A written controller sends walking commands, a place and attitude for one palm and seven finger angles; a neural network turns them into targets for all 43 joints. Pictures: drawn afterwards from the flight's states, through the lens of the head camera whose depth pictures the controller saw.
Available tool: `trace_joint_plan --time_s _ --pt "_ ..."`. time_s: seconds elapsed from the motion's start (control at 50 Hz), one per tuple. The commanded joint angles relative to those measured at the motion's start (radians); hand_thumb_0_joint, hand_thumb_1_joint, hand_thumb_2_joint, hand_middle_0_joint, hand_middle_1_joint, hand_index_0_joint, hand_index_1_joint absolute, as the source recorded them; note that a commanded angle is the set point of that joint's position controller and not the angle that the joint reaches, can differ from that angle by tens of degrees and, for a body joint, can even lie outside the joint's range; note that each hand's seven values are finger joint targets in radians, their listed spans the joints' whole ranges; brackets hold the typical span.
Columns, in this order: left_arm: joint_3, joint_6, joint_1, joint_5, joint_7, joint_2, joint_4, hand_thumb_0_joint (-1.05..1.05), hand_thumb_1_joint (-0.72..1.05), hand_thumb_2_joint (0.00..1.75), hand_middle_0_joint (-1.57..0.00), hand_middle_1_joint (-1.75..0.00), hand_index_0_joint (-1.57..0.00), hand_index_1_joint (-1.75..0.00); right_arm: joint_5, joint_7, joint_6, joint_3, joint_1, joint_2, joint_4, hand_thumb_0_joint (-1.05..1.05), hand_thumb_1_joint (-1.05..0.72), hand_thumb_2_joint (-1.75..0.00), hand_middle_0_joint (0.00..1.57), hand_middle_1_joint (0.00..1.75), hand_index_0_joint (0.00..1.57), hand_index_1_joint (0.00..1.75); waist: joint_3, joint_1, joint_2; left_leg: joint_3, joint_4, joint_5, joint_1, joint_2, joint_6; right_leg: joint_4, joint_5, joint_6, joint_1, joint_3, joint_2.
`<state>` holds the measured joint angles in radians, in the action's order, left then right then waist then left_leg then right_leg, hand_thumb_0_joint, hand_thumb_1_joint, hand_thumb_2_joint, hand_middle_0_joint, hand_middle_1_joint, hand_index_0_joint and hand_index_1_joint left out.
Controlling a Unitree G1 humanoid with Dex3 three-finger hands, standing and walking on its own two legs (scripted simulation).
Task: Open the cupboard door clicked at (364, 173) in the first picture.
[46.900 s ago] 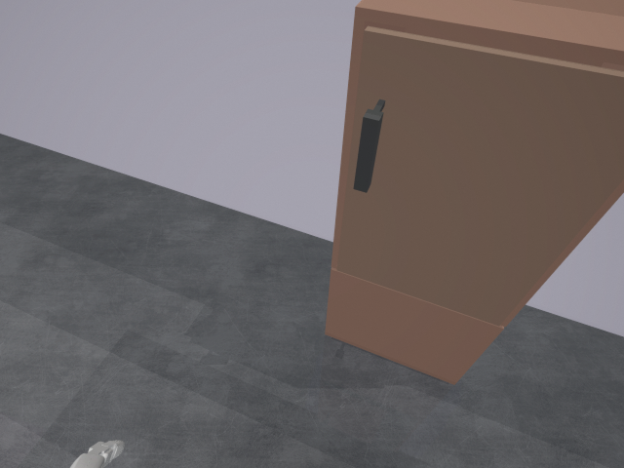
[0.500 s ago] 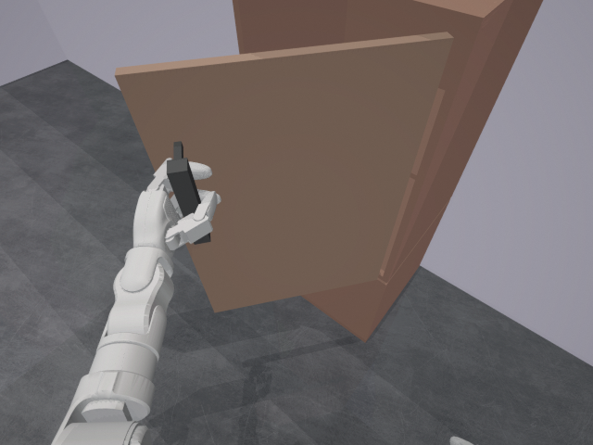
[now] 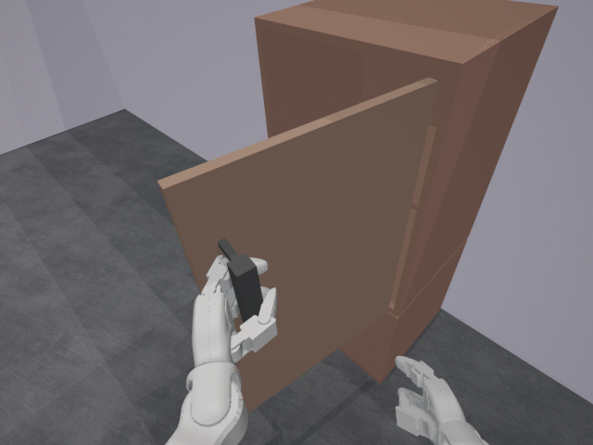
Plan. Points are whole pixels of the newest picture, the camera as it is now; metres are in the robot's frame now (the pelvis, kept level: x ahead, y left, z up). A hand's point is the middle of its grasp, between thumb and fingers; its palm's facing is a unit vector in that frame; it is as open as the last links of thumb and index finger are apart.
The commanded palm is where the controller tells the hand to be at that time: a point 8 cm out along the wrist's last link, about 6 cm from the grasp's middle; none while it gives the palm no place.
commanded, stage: open thumb and fingers to let go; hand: left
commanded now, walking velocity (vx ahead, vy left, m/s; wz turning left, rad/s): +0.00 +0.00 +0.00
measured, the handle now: (242, 291) +0.29 +0.08 +0.10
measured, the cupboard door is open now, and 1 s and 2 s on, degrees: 80 77 77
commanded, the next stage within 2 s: slide the hand sideways off the handle in 0.92 s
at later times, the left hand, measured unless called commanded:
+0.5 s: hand (265, 305) +0.26 +0.05 +0.11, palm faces +0.32 -0.95 +0.01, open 10.2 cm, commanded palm +0.21 +0.10 +0.11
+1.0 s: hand (256, 308) +0.26 +0.06 +0.11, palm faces +0.22 -0.97 +0.03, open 14.8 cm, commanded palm +0.21 +0.11 +0.11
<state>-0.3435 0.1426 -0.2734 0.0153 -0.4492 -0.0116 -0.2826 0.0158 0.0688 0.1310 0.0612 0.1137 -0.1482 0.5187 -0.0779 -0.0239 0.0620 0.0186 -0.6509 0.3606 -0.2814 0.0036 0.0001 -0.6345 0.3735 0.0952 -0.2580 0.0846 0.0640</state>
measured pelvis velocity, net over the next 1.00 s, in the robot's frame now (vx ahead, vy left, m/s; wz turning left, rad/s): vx -0.01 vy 0.00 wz -0.01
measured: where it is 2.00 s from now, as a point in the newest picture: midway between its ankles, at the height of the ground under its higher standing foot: outside the picture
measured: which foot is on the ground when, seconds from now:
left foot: down 0.00-1.00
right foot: down 0.00-1.00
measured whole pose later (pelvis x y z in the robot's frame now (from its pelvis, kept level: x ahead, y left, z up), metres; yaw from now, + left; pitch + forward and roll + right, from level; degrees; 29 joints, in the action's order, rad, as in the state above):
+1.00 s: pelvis -0.01 +0.00 +0.00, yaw -1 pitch +0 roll +1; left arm -0.30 0.01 -0.20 -0.01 -0.47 -0.05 -0.17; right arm 0.03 0.00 0.10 0.04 0.14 -0.19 0.55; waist -0.05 0.01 0.05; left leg -0.07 -0.64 0.34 -0.29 -0.03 0.00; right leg -0.63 0.35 0.09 -0.27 0.07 0.06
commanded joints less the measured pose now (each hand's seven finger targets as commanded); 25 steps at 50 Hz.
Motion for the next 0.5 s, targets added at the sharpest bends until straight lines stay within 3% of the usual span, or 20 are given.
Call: trace_joint_plan --time_s 0.0,0.06,0.08,0.1,0.16,0.2,0.28,0.34,0.42,0.48 --pt "0.008 -0.061 0.044 -0.032 -0.055 -0.178 -0.295 0.0 0.9 0.9 -0.4 -1.35 -0.4 -1.35 0.0 -0.006 -0.053 -0.042 -0.163 -0.098 -0.158 0.0 -0.9 -0.9 0.2 0.3 0.2 0.3 -0.069 0.043 -0.128 -0.04 -0.008 -0.244 0.034 -0.019 0.019 0.142 -0.432 -0.078 0.013 -0.114 -0.104" --pt "0.051 -0.084 0.163 -0.032 -0.077 -0.145 -0.234 0.0 0.9 0.9 -0.4 -1.35 -0.4 -1.35 0.005 -0.026 -0.076 -0.042 -0.162 -0.103 -0.142 0.0 -0.9 -0.9 0.2 0.3 0.2 0.3 -0.065 0.036 -0.162 -0.046 -0.019 -0.191 0.009 -0.037 0.023 0.177 -0.375 -0.097 0.001 -0.162 -0.126" --pt "0.072 -0.093 0.274 -0.034 -0.091 -0.124 -0.196 0.0 0.9 0.9 -0.4 -1.35 -0.4 -1.35 0.006 -0.035 -0.082 -0.04 -0.159 -0.103 -0.126 0.0 -0.9 -0.9 0.2 0.3 0.2 0.3 -0.034 0.023 -0.176 -0.054 -0.019 -0.169 0.0 -0.041 0.025 0.196 -0.317 -0.097 -0.021 -0.174 -0.128" --pt "0.09 -0.103 0.285 -0.034 -0.102 -0.122 -0.177 0.0 0.83 0.87 -0.4 -1.34 -0.4 -1.34 0.008 -0.04 -0.091 -0.048 -0.169 -0.103 -0.124 0.0 -0.9 -0.9 0.2 0.3 0.2 0.3 -0.055 0.038 -0.173 -0.054 -0.023 -0.157 0.002 -0.043 0.024 0.209 -0.275 -0.099 -0.017 -0.189 -0.136" --pt "0.087 -0.134 0.264 -0.038 -0.088 -0.118 -0.153 0.0 0.62 0.78 -0.38 -1.32 -0.38 -1.32 0.009 -0.052 -0.103 -0.05 -0.143 -0.099 -0.123 0.0 -0.9 -0.9 0.2 0.3 0.2 0.3 -0.092 0.044 -0.194 -0.061 -0.011 -0.163 -0.017 -0.049 0.025 0.222 -0.311 -0.109 0.04 -0.232 -0.157" --pt "0.08 -0.155 0.304 -0.045 -0.072 -0.105 -0.156 0.0 0.48 0.72 -0.37 -1.3 -0.37 -1.3 0.006 -0.055 -0.101 -0.053 -0.131 -0.101 -0.119 0.0 -0.9 -0.9 0.2 0.3 0.2 0.3 -0.115 0.04 -0.155 -0.062 -0.002 -0.165 -0.012 -0.05 0.025 0.22 -0.309 -0.107 0.054 -0.244 -0.163" --pt "0.1 -0.18 0.303 -0.05 -0.045 -0.076 -0.121 0.0 0.2 0.6 -0.35 -1.27 -0.35 -1.27 0.004 -0.065 -0.099 -0.056 -0.118 -0.105 -0.115 0.0 -0.9 -0.9 0.2 0.3 0.2 0.3 -0.108 0.042 -0.163 -0.073 0.014 -0.159 -0.024 -0.049 0.028 0.227 -0.316 -0.115 0.075 -0.26 -0.171" --pt "0.161 -0.183 0.263 -0.037 -0.027 -0.034 -0.091 0.0 -0.01 0.51 -0.33 -1.25 -0.33 -1.25 0.002 -0.077 -0.087 -0.055 -0.12 -0.104 -0.112 0.0 -0.9 -0.9 0.2 0.3 0.2 0.3 -0.113 0.054 -0.184 -0.074 0.027 -0.157 -0.043 -0.049 0.028 0.235 -0.351 -0.121 0.117 -0.275 -0.181" --pt "0.17 -0.189 0.254 -0.013 -0.016 -0.042 -0.082 0.0 -0.29 0.39 -0.32 -1.22 -0.32 -1.22 -0.002 -0.085 -0.08 -0.05 -0.134 -0.105 -0.119 0.0 -0.9 -0.9 0.2 0.3 0.2 0.3 -0.072 0.054 -0.177 -0.076 0.038 -0.14 -0.038 -0.048 0.031 0.247 -0.313 -0.12 0.09 -0.267 -0.174" --pt "0.16 -0.21 0.265 -0.017 -0.022 -0.048 -0.126 0.0 -0.5 0.3 -0.3 -1.2 -0.3 -1.2 0.003 -0.085 -0.089 -0.057 -0.134 -0.106 -0.12 0.0 -0.9 -0.9 0.2 0.3 0.2 0.3 -0.095 0.056 -0.157 -0.08 0.035 -0.16 -0.019 -0.046 0.032 0.23 -0.328 -0.114 0.088 -0.262 -0.165"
